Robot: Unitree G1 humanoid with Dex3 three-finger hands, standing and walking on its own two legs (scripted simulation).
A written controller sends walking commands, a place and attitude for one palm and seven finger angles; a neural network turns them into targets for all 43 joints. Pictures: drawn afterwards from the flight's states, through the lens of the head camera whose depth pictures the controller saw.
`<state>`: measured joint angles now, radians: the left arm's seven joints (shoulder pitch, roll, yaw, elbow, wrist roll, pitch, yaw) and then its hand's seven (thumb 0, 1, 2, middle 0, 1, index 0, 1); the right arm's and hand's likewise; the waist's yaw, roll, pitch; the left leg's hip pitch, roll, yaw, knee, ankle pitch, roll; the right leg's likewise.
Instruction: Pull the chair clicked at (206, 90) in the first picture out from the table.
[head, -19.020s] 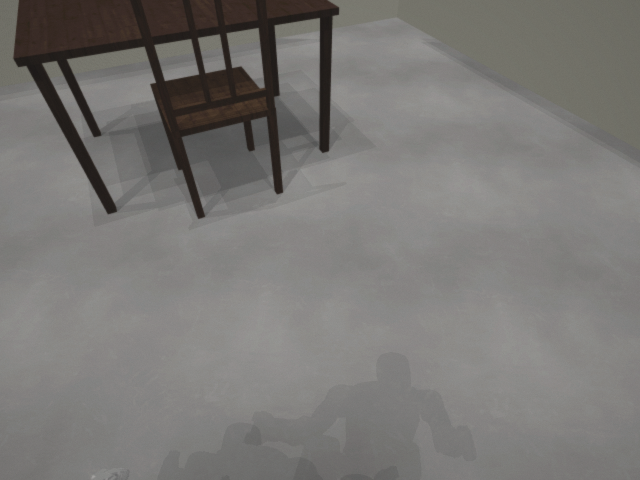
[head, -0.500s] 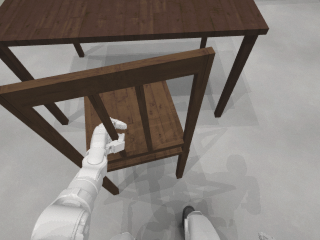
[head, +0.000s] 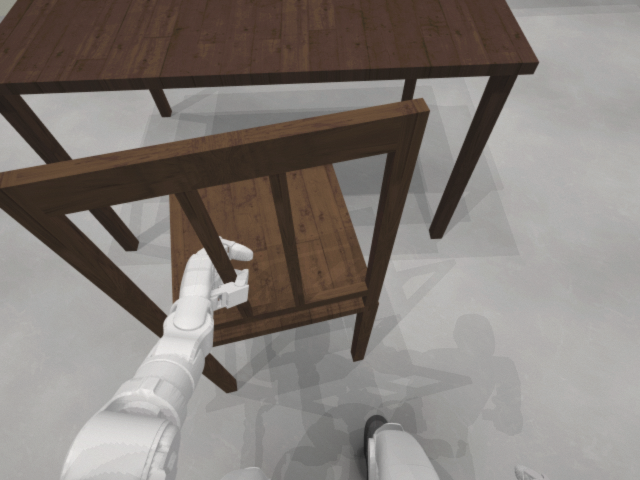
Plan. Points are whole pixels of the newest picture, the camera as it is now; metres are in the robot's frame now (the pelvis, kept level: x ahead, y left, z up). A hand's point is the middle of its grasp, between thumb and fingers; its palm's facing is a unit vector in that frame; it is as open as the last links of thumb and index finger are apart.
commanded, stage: step backward, pulling the chair out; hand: left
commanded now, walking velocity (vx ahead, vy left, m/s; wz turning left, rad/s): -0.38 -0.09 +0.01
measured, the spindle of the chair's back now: (224, 266) +0.39 +0.14 -0.03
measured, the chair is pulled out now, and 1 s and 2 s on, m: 0.25 0.26 0.27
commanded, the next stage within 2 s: stop walking, hand still on the chair in 1.02 s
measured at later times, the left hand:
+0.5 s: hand (240, 287) +0.37 +0.12 -0.05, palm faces -0.01 -0.97 -0.22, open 5.3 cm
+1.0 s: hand (240, 287) +0.37 +0.12 -0.05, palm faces +0.02 -0.97 -0.22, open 5.3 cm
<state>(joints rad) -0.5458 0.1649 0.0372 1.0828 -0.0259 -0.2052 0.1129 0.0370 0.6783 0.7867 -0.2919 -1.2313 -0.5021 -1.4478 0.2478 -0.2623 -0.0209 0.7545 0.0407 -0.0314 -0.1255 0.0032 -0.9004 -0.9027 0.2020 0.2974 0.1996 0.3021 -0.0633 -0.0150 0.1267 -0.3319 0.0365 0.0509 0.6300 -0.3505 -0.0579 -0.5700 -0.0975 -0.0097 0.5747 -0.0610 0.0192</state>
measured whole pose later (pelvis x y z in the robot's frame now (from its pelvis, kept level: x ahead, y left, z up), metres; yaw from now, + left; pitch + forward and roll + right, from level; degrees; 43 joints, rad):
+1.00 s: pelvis +0.00 +0.00 +0.00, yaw +0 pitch +4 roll +3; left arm -0.55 0.16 0.06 1.11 -0.04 -0.21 0.12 0.05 0.67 0.80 -0.29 -1.24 -0.50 -1.45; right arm 0.23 -0.28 -0.02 0.78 0.05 -0.04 -0.12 0.00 -0.90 -0.90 0.20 0.30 0.20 0.30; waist -0.07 0.00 0.12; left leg -0.34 0.05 0.05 0.62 -0.34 -0.06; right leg -0.57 -0.09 -0.02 0.56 -0.05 0.01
